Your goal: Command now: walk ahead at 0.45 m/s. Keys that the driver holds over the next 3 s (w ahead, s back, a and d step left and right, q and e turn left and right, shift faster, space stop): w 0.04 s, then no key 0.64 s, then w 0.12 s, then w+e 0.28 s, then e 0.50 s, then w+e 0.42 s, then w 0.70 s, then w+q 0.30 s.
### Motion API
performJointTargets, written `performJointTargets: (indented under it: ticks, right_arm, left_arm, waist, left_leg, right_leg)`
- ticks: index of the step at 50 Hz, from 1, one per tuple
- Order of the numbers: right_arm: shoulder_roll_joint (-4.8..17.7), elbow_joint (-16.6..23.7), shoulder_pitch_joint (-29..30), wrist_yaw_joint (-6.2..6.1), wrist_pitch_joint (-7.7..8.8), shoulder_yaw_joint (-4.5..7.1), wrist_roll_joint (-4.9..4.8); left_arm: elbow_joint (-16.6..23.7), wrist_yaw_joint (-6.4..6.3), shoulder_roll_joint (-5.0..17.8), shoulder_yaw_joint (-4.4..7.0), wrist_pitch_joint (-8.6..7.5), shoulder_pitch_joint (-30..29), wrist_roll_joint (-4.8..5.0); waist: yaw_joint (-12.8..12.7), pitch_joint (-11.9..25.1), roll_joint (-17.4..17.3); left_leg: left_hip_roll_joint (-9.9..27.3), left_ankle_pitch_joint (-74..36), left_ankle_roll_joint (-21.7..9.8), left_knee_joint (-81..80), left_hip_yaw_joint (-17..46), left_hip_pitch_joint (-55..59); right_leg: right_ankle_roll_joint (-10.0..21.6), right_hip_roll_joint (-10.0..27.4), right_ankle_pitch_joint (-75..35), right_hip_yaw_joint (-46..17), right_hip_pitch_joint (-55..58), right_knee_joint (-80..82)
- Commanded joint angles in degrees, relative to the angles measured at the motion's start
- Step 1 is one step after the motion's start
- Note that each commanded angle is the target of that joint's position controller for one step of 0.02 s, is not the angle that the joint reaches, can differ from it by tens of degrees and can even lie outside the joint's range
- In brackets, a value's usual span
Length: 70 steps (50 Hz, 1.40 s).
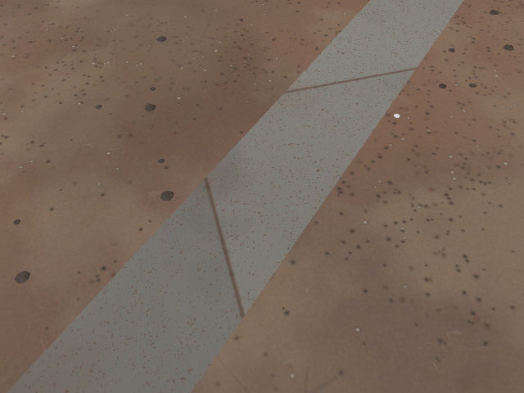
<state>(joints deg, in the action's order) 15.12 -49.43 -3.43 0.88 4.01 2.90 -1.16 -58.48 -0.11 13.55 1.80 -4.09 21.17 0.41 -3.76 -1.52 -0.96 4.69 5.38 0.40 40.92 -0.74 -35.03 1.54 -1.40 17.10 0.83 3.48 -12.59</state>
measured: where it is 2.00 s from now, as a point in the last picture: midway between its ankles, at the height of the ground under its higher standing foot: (337, 367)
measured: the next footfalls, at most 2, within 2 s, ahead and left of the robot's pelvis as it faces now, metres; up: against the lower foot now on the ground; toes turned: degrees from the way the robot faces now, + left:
left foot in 0.12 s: +0.26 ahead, +0.14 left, +0.00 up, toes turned +2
right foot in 0.50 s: +0.25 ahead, -0.09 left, +0.00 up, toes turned -1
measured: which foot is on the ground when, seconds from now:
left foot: up 0.00-0.10, down 0.12-1.00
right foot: down 0.00-0.14, up 0.16-0.48, down 0.50-0.82, up 0.84-1.00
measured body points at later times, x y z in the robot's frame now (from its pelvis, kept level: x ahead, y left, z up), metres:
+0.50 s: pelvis +0.17 +0.06 -0.01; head +0.18 +0.06 +0.44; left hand +0.27 +0.32 -0.14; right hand +0.26 -0.20 -0.14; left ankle +0.22 +0.14 -0.74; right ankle +0.21 -0.08 -0.74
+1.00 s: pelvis +0.28 +0.02 -0.01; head +0.30 +0.00 +0.44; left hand +0.38 +0.27 -0.14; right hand +0.26 -0.26 -0.16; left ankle +0.22 +0.14 -0.74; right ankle +0.29 -0.10 -0.72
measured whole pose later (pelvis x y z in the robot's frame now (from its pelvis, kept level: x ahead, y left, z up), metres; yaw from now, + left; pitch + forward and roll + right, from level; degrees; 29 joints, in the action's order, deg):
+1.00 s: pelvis +0.28 +0.02 -0.01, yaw -4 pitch +1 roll +1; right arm 15.7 -62.1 -16.7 -1.1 4.3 3.3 -0.9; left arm -57.5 0.9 13.1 2.4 -3.8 11.2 2.2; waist 1.6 -0.9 -1.0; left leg 1.6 20.6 0.2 25.9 -5.8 -5.8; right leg 4.8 2.8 25.8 2.3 -23.8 -45.8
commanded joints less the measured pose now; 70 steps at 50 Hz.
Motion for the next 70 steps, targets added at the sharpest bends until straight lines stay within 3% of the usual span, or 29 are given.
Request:
performJointTargets:
  ticks: [1,4,6,7,8,9,10,12,14,18,24,26,27,29,34,38,41,43,45,49,53,54,55,56,57,58,60,64,70]
  right_arm:
    - [3.2,5.0,7.7,0.11,0.83,0.07,-0.55]
    - [5.7,4.9,5.7,0.81,1.18,1.13,0.4]
    - [8.9,0.4,-8.0,0.68,0.98,3.18,0.97]
    - [12.6,-1.3,-15.5,0.19,0.83,4.03,1.91]
    - [16.0,-2.5,-17.7,0.41,0.35,4.24,2.26]
    - [11.4,-2.0,-16.6,0.74,0.2,3.08,1.16]
    - [9.6,-1.3,-10.3,0.57,0.37,2.3,0.79]
    - [5.9,-0.4,-2.6,0.47,0.73,1.04,1.33]
    - [4.3,-1.4,-0.6,0.54,0.96,0.41,2.67]
    - [5.6,-2.9,1.4,-0.29,0.87,0.29,2.96]
    - [5.3,-4.8,0.6,-1.41,-1.35,-0.49,1.55]
    - [3.3,-6.2,-3.1,-1.39,-1.58,-1.25,1.87]
    - [3.6,-6.4,-6.8,-1.55,-1.93,-0.89,1.8]
    - [4.6,-6.6,-4.4,-2.12,-2.66,-0.8,2.07]
    - [4.2,-8.2,-4.6,-2.13,-2.89,-0.92,1.71]
    - [5.2,-9.2,-5.1,-2.06,-3.33,-0.15,0.46]
    - [6.3,-10.1,-9.2,-1.99,-1.7,0.48,-0.11]
    - [9.9,-11.7,-14.5,-2.02,-0.38,1.73,-0.18]
    - [9.4,-11.9,-16.2,-2.15,0.87,1.87,0.5]
    - [9.4,-10.2,-12.7,-2.18,1.06,1.97,0.1]
    - [11.2,-8.2,-6.7,-1.67,-0.11,2.43,0.04]
    - [9.4,-7.7,-6.1,-1.76,-0.07,1.82,0.4]
    - [6.1,-5.0,-3.9,-1.94,0.02,0.67,2.33]
    - [2.4,-2.3,-4.6,-1.88,1.23,-0.35,1.54]
    - [5.1,-2.4,-3.4,-1.48,2.36,0.18,-0.58]
    - [6.5,-2.4,-3.2,-1.15,3.19,0.34,-1.04]
    - [8.5,-4.2,-4.9,-1.95,2.67,1.54,0.73]
    - [6.1,-3.0,-3.2,-2.64,0.3,1.84,1.43]
    - [5.0,1.2,6.3,-2.01,-0.65,1.31,0.94]
  left_arm:
    - [1.7,-0.54,11.5,2.5,-1.05,0.1,0.84]
    - [1.3,-0.68,11.4,2.91,-0.16,-0.4,0.68]
    - [1.9,-0.96,10.5,2.56,0.9,-1.5,0.14]
    - [3.2,-1.09,8.7,1.76,1.11,0.0,-1.12]
    - [2.2,-0.6,0.5,-0.62,0.69,9.8,-0.9]
    - [1.0,-0.41,6.4,0.84,0.05,7.0,0.24]
    - [2.9,-0.38,8.7,1.67,-0.27,1.4,1.71]
    - [3.5,-1.53,8.4,2.08,0.41,-2.8,0.73]
    - [3.0,-2.05,6.6,2.17,1.99,-0.7,0.17]
    - [4.1,-2.86,4.3,1.42,3.85,-3.1,-0.74]
    - [3.9,-2.41,5.5,1.72,4.96,-7.3,-1.46]
    - [4.5,-2.52,7.6,1.74,4.61,-8.2,-2.05]
    - [3.8,-2.51,11.6,2.67,4.48,-10.4,-1.12]
    - [3.3,-1.94,6.3,1.65,3.56,-11.4,-1.31]
    - [1.7,-1.84,6.4,1.49,2.4,-10.9,-0.75]
    - [0.6,-2.09,6.8,1.89,2.8,-9.4,0.16]
    - [1.8,-1.7,4.9,1.43,0.78,-10.9,0.66]
    - [3.7,-0.72,3.4,1.06,-0.76,-13.8,0.87]
    - [5.5,0.14,4.3,1.24,-1.32,-17.4,1.16]
    - [6.9,1.5,4.2,1.26,-0.9,-19.1,2.28]
    - [1.7,1.7,5.3,3.17,0.75,-4.7,0.95]
    - [0.8,1.4,7.6,4.65,1.28,0.8,1.2]
    - [1.3,0.46,14.6,6.54,1.81,6.2,1.29]
    - [2.9,1.26,15.6,5.4,0.81,5.5,-0.22]
    - [4.1,1.63,13.1,4.55,-0.18,2.0,-0.31]
    - [5.8,1.55,11.2,4.04,-0.86,-1.9,0.04]
    - [8.9,1.41,9.8,3.52,-0.68,-8.8,-0.03]
    - [10.0,-0.25,11.0,3.88,0.23,-7.9,-0.53]
    - [10.9,-2.08,12.3,4.79,2.65,-7.4,0.53]
  waist:
    - [0.5,-5.2,7.1]
    - [3.3,-2.5,5.9]
    - [10.0,6.2,6.4]
    - [11.5,13.4,0.0]
    - [7.0,24.4,-16.5]
    - [9.0,24.4,-9.9]
    - [7.6,14.5,-8.2]
    - [4.6,7.0,-2.2]
    - [1.8,6.7,-4.0]
    - [0.7,6.4,-4.9]
    - [1.0,2.9,-2.8]
    - [2.4,0.3,1.2]
    - [6.5,-0.6,8.9]
    - [4.9,-0.4,7.4]
    - [4.2,3.1,3.9]
    - [4.0,0.1,1.3]
    - [5.8,-4.6,-3.0]
    - [7.1,-4.0,-8.4]
    - [8.1,-3.8,-7.5]
    - [7.2,-2.7,-4.7]
    - [-0.9,2.4,-3.3]
    - [-4.0,4.4,0.2]
    - [-5.8,4.6,15.6]
    - [-2.3,9.8,20.3]
    - [-1.2,6.6,11.9]
    - [0.1,3.9,9.6]
    - [3.7,1.9,3.5]
    - [5.2,3.5,4.7]
    - [2.6,4.8,7.3]
  left_leg:
    - [-1.3,-6.0,-0.6,-8.1,-0.2,3.5]
    - [-3.3,-4.9,-3.2,-11.2,-0.3,9.6]
    - [-5.8,-8.8,-5.7,-12.1,-2.1,27.6]
    - [3.5,-23.2,-8.6,-9.1,7.2,43.1]
    - [19.4,-25.9,-20.4,-14.3,31.3,58.2]
    - [17.6,-20.8,-19.7,-18.9,34.3,52.6]
    - [15.5,-19.3,-17.3,-20.1,25.1,44.1]
    - [10.9,-20.6,-14.2,-23.0,15.2,29.8]
    - [8.6,-21.3,-13.5,-25.7,10.7,21.3]
    - [7.0,-16.0,-14.5,-27.9,6.3,15.2]
    - [4.7,18.8,-9.9,-29.3,8.1,11.2]
    - [1.0,21.5,-5.5,-25.2,6.6,11.2]
    - [-2.9,18.8,-3.9,-24.8,2.8,13.7]
    - [-3.5,12.5,-3.0,-21.2,1.1,21.5]
    - [-2.8,0.3,-4.0,-18.9,1.1,24.2]
    - [-3.5,26.0,-6.2,-17.9,1.3,20.5]
    - [2.2,32.9,-10.0,-21.7,9.7,23.5]
    - [12.4,31.3,-14.7,-26.3,22.0,32.0]
    - [17.5,21.2,-16.5,-26.9,25.7,36.1]
    - [16.3,10.4,-12.0,-29.0,14.4,37.4]
    - [5.7,-4.1,-5.3,-16.7,-4.5,18.6]
    - [3.7,-9.5,-2.7,-4.6,-8.5,14.9]
    - [-0.9,4.2,2.0,18.3,-10.7,3.8]
    - [-8.5,29.0,2.6,30.3,-1.1,-6.5]
    - [-4.7,27.8,1.1,35.6,3.6,-11.7]
    - [-2.4,23.0,-0.6,34.7,3.9,-12.7]
    - [1.0,16.5,-0.8,26.1,3.7,-5.0]
    - [-2.7,8.4,1.2,13.3,2.0,1.7]
    - [-6.0,-2.3,2.5,-4.7,3.4,6.1]
  right_leg:
    - [8.4,14.3,-17.8,-6.0,-6.5,6.5]
    - [6.4,15.6,-34.4,-5.0,-2.2,-0.2]
    - [2.8,10.9,-47.6,-1.7,-4.4,-17.0]
    - [0.3,7.1,-30.8,-0.1,-15.0,-32.4]
    - [-3.2,-3.2,16.7,-0.8,-30.8,-54.8]
    - [-3.0,-2.1,21.0,-9.2,-32.0,-62.3]
    - [-2.3,0.5,18.1,-7.4,-36.3,-63.5]
    - [-2.5,5.3,10.9,-4.7,-33.5,-57.5]
    - [-2.5,6.9,7.7,-4.7,-25.1,-52.7]
    - [-3.5,7.1,4.5,-3.4,-18.9,-35.0]
    - [-2.0,5.0,-7.0,-1.0,-10.5,-17.5]
    - [0.0,9.1,-12.4,-5.5,-9.9,-10.3]
    - [1.6,8.6,-4.6,-5.6,-15.1,-10.4]
    - [0.1,6.9,1.9,-4.8,-21.1,-7.5]
    - [-1.2,5.9,-13.4,-3.4,-15.5,-10.4]
    - [1.8,4.0,11.7,-2.2,-19.5,-12.5]
    - [2.9,3.2,13.0,-1.6,-29.3,-18.3]
    - [2.8,2.4,6.2,1.6,-37.6,-28.4]
    - [3.6,4.6,11.7,-1.3,-43.5,-35.4]
    - [3.5,8.6,9.0,-1.7,-42.4,-32.1]
    - [3.4,-2.0,-7.2,9.4,-8.6,-23.2]
    - [5.5,-1.4,-5.7,6.1,-1.8,-21.3]
    - [11.5,11.5,-4.7,-16.9,2.6,-11.8]
    - [19.3,22.1,-6.0,-45.1,8.0,-0.2]
    - [18.6,22.4,-8.5,-40.9,6.5,-0.9]
    - [16.7,20.3,-16.2,-32.9,3.1,-3.1]
    - [12.5,15.9,-30.6,-20.4,-7.4,-4.1]
    - [11.3,11.2,-45.8,-12.6,-11.9,-4.8]
    - [8.1,10.0,-37.2,-14.5,-12.6,-7.1]
Over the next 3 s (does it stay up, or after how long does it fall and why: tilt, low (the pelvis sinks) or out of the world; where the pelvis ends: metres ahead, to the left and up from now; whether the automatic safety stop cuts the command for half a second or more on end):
stays up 0.92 -0.56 -0.02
